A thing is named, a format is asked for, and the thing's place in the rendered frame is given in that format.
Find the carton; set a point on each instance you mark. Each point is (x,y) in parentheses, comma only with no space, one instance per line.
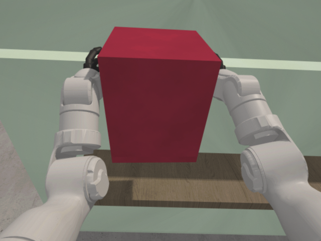
(157,87)

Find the robot left hand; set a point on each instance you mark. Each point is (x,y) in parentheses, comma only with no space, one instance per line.
(91,61)

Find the robot right upper arm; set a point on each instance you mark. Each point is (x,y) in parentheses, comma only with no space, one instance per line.
(278,172)

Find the robot left upper arm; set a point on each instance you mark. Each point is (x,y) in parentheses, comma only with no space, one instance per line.
(73,185)

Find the table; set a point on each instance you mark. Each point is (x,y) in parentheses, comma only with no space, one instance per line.
(213,181)

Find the robot right hand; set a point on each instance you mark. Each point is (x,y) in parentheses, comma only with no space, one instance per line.
(222,66)

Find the right robot forearm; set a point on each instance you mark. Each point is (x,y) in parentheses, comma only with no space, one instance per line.
(255,124)

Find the left robot forearm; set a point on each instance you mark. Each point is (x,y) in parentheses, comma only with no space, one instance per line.
(79,116)

